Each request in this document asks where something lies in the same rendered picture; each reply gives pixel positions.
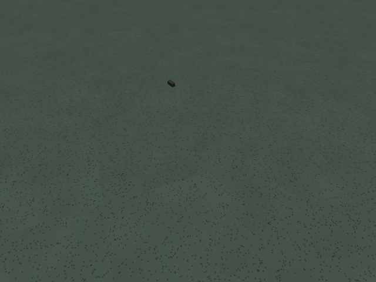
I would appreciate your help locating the small box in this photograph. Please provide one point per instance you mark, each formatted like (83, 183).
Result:
(171, 83)

